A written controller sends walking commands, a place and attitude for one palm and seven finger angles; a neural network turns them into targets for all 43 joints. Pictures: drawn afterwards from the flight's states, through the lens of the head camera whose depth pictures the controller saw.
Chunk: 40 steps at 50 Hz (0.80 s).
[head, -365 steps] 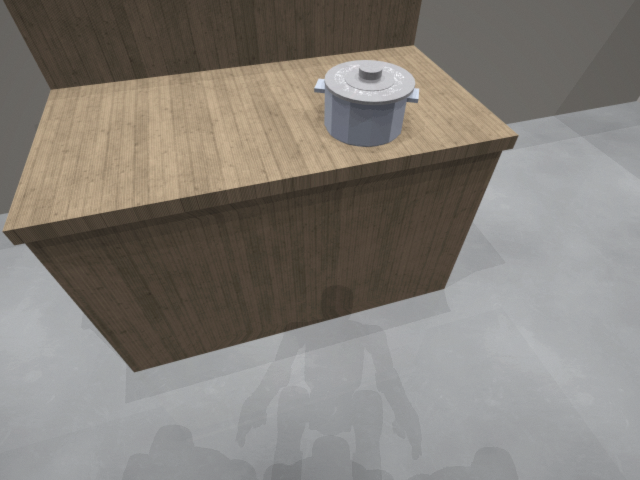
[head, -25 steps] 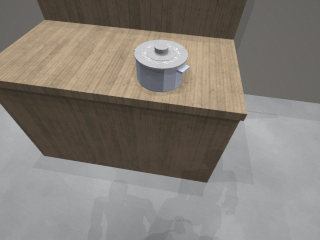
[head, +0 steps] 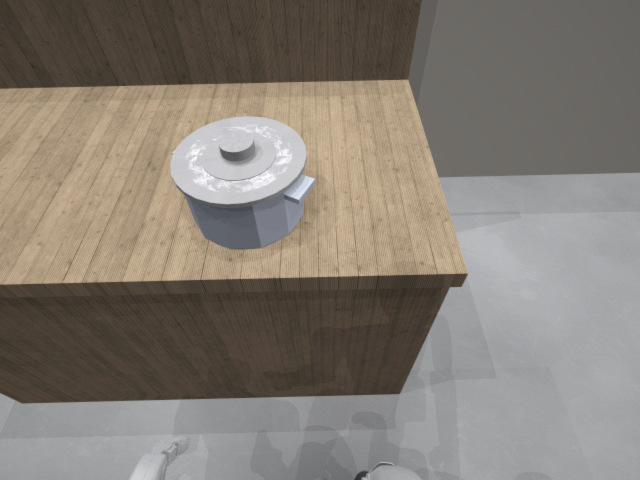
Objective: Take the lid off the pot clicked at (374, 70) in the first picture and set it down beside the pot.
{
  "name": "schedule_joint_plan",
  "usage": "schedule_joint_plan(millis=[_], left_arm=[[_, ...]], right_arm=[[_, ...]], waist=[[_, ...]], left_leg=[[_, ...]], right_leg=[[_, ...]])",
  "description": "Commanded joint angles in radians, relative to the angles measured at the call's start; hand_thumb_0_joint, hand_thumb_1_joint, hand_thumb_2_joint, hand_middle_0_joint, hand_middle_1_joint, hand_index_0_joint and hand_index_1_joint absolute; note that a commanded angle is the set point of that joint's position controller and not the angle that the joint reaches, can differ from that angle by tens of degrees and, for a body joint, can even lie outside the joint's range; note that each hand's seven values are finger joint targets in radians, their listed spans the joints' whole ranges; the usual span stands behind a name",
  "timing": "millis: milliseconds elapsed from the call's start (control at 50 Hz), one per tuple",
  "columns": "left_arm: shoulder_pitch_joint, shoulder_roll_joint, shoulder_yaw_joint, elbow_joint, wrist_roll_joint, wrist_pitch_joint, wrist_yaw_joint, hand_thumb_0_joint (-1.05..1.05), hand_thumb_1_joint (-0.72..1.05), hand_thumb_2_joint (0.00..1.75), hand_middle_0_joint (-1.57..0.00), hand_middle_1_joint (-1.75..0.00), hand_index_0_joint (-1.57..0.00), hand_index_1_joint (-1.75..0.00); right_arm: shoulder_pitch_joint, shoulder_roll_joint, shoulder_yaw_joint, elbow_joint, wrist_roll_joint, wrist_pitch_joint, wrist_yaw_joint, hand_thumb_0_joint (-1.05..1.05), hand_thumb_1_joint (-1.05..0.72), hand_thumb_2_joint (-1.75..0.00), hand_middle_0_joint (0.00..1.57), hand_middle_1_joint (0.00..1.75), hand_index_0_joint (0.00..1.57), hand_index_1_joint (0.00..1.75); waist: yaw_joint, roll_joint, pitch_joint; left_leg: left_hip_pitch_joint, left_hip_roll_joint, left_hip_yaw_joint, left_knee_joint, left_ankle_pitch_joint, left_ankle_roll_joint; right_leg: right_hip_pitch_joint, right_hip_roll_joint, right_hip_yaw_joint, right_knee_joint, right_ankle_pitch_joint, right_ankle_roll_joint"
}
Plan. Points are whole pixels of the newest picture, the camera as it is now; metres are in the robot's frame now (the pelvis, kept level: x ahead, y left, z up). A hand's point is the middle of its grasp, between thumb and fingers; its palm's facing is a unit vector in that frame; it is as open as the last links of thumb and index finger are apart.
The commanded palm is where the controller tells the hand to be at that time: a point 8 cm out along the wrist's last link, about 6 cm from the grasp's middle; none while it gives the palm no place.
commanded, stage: come to a stop and stand still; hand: left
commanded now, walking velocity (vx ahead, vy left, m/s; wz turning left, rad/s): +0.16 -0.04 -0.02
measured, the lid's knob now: (236, 145) +0.56 +0.12 +0.10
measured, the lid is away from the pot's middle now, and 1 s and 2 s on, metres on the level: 0.01 0.01 0.01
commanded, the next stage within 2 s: look again from close up in 1.12 s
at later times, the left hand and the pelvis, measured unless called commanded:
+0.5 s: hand out of the picture +0.11 +0.21 -0.17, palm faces +0.05 -0.97 -0.22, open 7.3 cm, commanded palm none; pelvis +0.07 +0.02 +0.01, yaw -2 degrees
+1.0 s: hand out of the picture +0.01 +0.16 -0.16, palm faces -0.01 -0.98 -0.20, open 7.4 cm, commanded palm none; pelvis +0.02 -0.01 +0.02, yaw -2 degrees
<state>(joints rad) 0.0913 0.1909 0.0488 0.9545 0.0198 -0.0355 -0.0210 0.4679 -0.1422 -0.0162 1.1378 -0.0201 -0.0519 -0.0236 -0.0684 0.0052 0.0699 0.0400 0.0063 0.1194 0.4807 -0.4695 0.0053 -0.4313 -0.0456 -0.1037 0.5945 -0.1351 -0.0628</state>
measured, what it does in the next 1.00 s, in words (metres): steps on the spot: left foot, then right foot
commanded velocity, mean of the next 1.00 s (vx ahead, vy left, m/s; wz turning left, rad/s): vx -0.09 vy -0.01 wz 0.00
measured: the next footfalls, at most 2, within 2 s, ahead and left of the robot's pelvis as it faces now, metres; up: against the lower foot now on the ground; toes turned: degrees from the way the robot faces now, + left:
left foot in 0.42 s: +0.12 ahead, +0.11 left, +0.00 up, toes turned -2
right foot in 0.80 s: +0.01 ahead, -0.12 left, +0.00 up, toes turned -4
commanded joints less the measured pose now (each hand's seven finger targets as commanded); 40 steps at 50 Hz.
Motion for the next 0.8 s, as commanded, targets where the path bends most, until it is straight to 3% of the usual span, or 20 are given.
schedule_joint_plan(millis=[0, 20, 40, 60, 120, 180, 260, 320, 360, 380, 400, 420, 460, 540, 580, 660, 720, 740, 760, 780], left_arm=[[0.415, 0.227, 0.054, 0.068, -0.020, -0.019, 0.031, 0.00, 0.90, 0.90, -0.20, -0.30, -0.20, -0.30], [0.322, 0.186, 0.044, 0.052, -0.022, -0.011, 0.037, 0.00, 0.90, 0.90, -0.20, -0.30, -0.20, -0.30], [0.243, 0.153, 0.036, 0.031, -0.018, -0.016, 0.037, 0.00, 0.90, 0.90, -0.20, -0.30, -0.20, -0.30], [0.171, 0.115, 0.026, 0.014, -0.018, -0.015, 0.040, 0.00, 0.90, 0.90, -0.20, -0.30, -0.20, -0.30], [0.078, 0.069, 0.005, -0.014, -0.006, -0.015, 0.056, 0.00, 0.90, 0.90, -0.20, -0.30, -0.20, -0.30], [0.127, 0.091, 0.012, 0.010, 0.001, -0.002, 0.061, 0.00, 0.90, 0.90, -0.20, -0.30, -0.20, -0.30], [0.174, 0.126, 0.025, 0.026, 0.000, 0.019, 0.063, 0.00, 0.90, 0.90, -0.20, -0.30, -0.20, -0.30], [0.169, 0.139, 0.033, 0.028, 0.000, 0.032, 0.067, 0.00, 0.90, 0.90, -0.20, -0.30, -0.20, -0.30], [0.151, 0.135, 0.032, 0.026, -0.005, 0.043, 0.067, 0.00, 0.90, 0.90, -0.20, -0.30, -0.20, -0.30], [0.163, 0.113, 0.027, 0.024, -0.005, 0.048, 0.067, 0.00, 0.90, 0.90, -0.20, -0.30, -0.20, -0.30], [0.183, 0.069, 0.018, 0.010, -0.011, 0.055, 0.068, 0.00, 0.90, 0.90, -0.20, -0.30, -0.20, -0.30], [0.199, 0.057, 0.014, 0.014, -0.014, 0.059, 0.074, 0.00, 0.90, 0.90, -0.20, -0.30, -0.20, -0.30], [0.207, 0.073, 0.019, 0.040, -0.009, 0.077, 0.074, 0.00, 0.90, 0.90, -0.20, -0.30, -0.20, -0.30], [0.227, 0.082, 0.019, 0.050, -0.006, 0.078, 0.064, 0.00, 0.90, 0.90, -0.20, -0.30, -0.20, -0.30], [0.221, 0.075, 0.014, 0.048, -0.007, 0.079, 0.058, 0.00, 0.90, 0.90, -0.20, -0.30, -0.20, -0.30], [0.217, 0.057, -0.001, 0.054, -0.006, 0.078, 0.053, 0.00, 0.90, 0.90, -0.20, -0.30, -0.20, -0.30], [0.300, 0.051, -0.008, 0.100, -0.004, 0.065, 0.055, 0.00, 0.90, 0.90, -0.20, -0.30, -0.20, -0.30], [0.315, 0.069, -0.008, 0.110, -0.001, 0.058, 0.059, 0.00, 0.90, 0.90, -0.20, -0.30, -0.20, -0.30], [0.301, 0.097, -0.010, 0.110, 0.001, 0.051, 0.062, 0.00, 0.90, 0.90, -0.20, -0.30, -0.20, -0.30], [0.258, 0.131, -0.010, 0.101, -0.003, 0.044, 0.061, 0.00, 0.90, 0.90, -0.20, -0.30, -0.20, -0.30]], right_arm=[[-0.007, -0.112, -0.030, -0.085, 0.022, -0.014, -0.014, 0.00, -0.90, -0.90, 0.20, 0.30, 0.20, 0.30], [-0.069, -0.087, -0.032, -0.092, 0.020, -0.009, -0.012, 0.00, -0.90, -0.90, 0.20, 0.30, 0.20, 0.30], [-0.089, -0.075, -0.030, -0.097, 0.010, -0.001, -0.002, 0.00, -0.90, -0.90, 0.20, 0.30, 0.20, 0.30], [-0.073, -0.075, -0.032, -0.090, 0.003, 0.014, 0.000, 0.00, -0.90, -0.90, 0.20, 0.30, 0.20, 0.30], [-0.008, -0.024, -0.014, -0.055, 0.004, 0.048, -0.006, 0.00, -0.90, -0.90, 0.20, 0.30, 0.20, 0.30], [-0.035, -0.006, -0.013, -0.060, 0.015, 0.060, -0.007, 0.00, -0.90, -0.90, 0.20, 0.30, 0.20, 0.30], [-0.147, -0.043, -0.032, -0.110, 0.016, 0.073, -0.007, 0.00, -0.90, -0.90, 0.20, 0.30, 0.20, 0.30], [-0.169, -0.066, -0.045, -0.121, 0.015, 0.076, -0.008, 0.00, -0.90, -0.90, 0.20, 0.30, 0.20, 0.30], [-0.147, -0.078, -0.049, -0.114, 0.014, 0.072, -0.007, 0.00, -0.90, -0.90, 0.20, 0.30, 0.20, 0.30], [-0.144, -0.105, -0.051, -0.114, 0.011, 0.063, -0.006, 0.00, -0.90, -0.90, 0.20, 0.30, 0.20, 0.30], [-0.159, -0.162, -0.055, -0.138, 0.003, 0.057, -0.009, 0.00, -0.90, -0.90, 0.20, 0.30, 0.20, 0.30], [-0.189, -0.183, -0.053, -0.154, -0.001, 0.061, -0.012, 0.00, -0.90, -0.90, 0.20, 0.30, 0.20, 0.30], [-0.253, -0.157, -0.041, -0.163, -0.003, 0.057, -0.029, 0.00, -0.90, -0.90, 0.20, 0.30, 0.20, 0.30], [-0.292, -0.164, -0.039, -0.176, 0.000, 0.060, -0.032, 0.00, -0.90, -0.90, 0.20, 0.30, 0.20, 0.30], [-0.288, -0.165, -0.041, -0.173, 0.005, 0.059, -0.029, 0.00, -0.90, -0.90, 0.20, 0.30, 0.20, 0.30], [-0.246, -0.179, -0.053, -0.144, 0.000, 0.071, -0.016, 0.00, -0.90, -0.90, 0.20, 0.30, 0.20, 0.30], [-0.250, -0.172, -0.056, -0.131, 0.007, 0.074, -0.008, 0.00, -0.90, -0.90, 0.20, 0.30, 0.20, 0.30], [-0.243, -0.148, -0.053, -0.129, 0.012, 0.077, -0.005, 0.00, -0.90, -0.90, 0.20, 0.30, 0.20, 0.30], [-0.243, -0.112, -0.047, -0.129, 0.018, 0.079, -0.004, 0.00, -0.90, -0.90, 0.20, 0.30, 0.20, 0.30], [-0.235, -0.074, -0.035, -0.131, 0.020, 0.081, 0.001, 0.00, -0.90, -0.90, 0.20, 0.30, 0.20, 0.30]], waist=[[0.177, -0.146, -0.267], [0.148, -0.069, -0.101], [0.120, -0.114, -0.078], [0.073, -0.097, -0.060], [0.009, -0.055, -0.079], [0.042, -0.064, -0.140], [0.080, -0.118, -0.128], [0.072, -0.175, -0.106], [0.051, -0.157, -0.095], [0.054, -0.068, -0.115], [0.066, 0.128, -0.094], [0.073, 0.211, -0.077], [0.088, 0.198, -0.072], [0.087, 0.135, -0.108], [0.075, 0.121, -0.117], [0.046, 0.188, -0.098], [0.077, 0.120, -0.086], [0.075, 0.066, -0.074], [0.064, -0.025, -0.049], [0.047, -0.108, -0.024]], left_leg=[[-0.525, -0.001, -0.117, 0.840, -0.136, 0.016], [-0.580, 0.041, -0.133, 0.865, -0.082, 0.021], [-0.573, 0.070, -0.137, 0.857, -0.008, 0.016], [-0.540, 0.091, -0.148, 0.821, 0.042, 0.011], [-0.372, 0.086, -0.128, 0.596, 0.067, -0.028], [-0.346, 0.049, -0.091, 0.392, 0.095, -0.047], [-0.385, 0.020, -0.095, 0.267, 0.085, -0.059], [-0.327, 0.011, -0.103, 0.146, 0.157, -0.059], [-0.214, 0.028, -0.107, -0.025, 0.339, -0.046], [-0.138, 0.097, -0.147, -0.063, 0.519, -0.024], [-0.161, 0.261, -0.328, -0.111, 0.795, 0.055], [-0.243, 0.356, -0.379, -0.171, 0.929, 0.146], [-0.310, 0.323, -0.339, -0.190, 0.817, 0.179], [-0.210, 0.273, -0.267, -0.154, 0.769, 0.166], [-0.196, 0.267, -0.266, -0.175, 0.624, 0.161], [-0.213, 0.251, -0.325, -0.244, 0.271, 0.144], [-0.290, 0.185, -0.283, -0.222, 0.100, 0.080], [-0.317, 0.134, -0.239, -0.173, 0.091, 0.039], [-0.327, 0.076, -0.187, -0.094, 0.104, 0.001], [-0.289, 0.039, -0.141, -0.044, 0.119, -0.022]], right_leg=[[0.578, -0.405, 0.547, -0.238, 0.465, -0.270], [0.429, -0.366, 0.484, -0.290, 0.308, -0.262], [0.302, -0.316, 0.459, -0.320, 0.190, -0.223], [0.214, -0.279, 0.366, -0.339, 0.127, -0.192], [0.055, -0.221, 0.188, -0.329, 0.363, -0.141], [0.141, -0.202, 0.166, -0.267, 0.470, -0.139], [0.242, -0.230, 0.226, -0.219, 0.506, -0.148], [0.227, -0.228, 0.230, -0.167, 0.514, -0.128], [0.167, -0.185, 0.205, -0.108, 0.376, -0.067], [0.116, -0.125, 0.158, -0.054, 0.220, -0.017], [0.058, -0.018, 0.084, 0.033, -0.062, 0.047], [0.085, 0.034, 0.058, 0.189, -0.398, 0.071], [0.090, 0.033, 0.152, 0.378, -0.426, 0.075], [0.028, 0.036, 0.157, 0.422, -0.340, 0.099], [0.043, 0.026, 0.140, 0.349, -0.348, 0.106], [0.125, 0.022, 0.093, 0.105, -0.354, 0.089], [0.280, 0.030, 0.059, -0.183, -0.168, 0.077], [0.311, 0.003, 0.106, -0.261, -0.127, 0.061], [0.259, -0.076, 0.227, -0.316, -0.192, 0.024], [0.169, -0.152, 0.284, -0.388, -0.284, -0.008]])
